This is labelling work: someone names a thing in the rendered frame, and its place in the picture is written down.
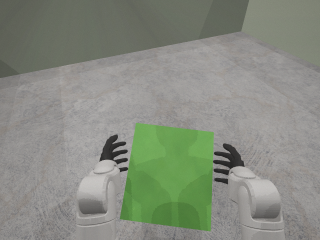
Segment robot left forearm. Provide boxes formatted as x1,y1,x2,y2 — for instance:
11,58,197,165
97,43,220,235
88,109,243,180
76,159,122,240

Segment right robot hand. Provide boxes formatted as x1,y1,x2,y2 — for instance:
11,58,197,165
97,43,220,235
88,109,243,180
213,143,245,184

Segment left robot hand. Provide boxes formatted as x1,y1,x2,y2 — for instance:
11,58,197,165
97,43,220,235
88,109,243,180
99,134,128,172

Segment robot right forearm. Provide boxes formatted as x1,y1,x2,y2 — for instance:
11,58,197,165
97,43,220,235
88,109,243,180
227,166,286,240

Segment carton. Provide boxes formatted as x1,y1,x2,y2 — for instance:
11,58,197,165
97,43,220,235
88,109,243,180
120,123,214,232

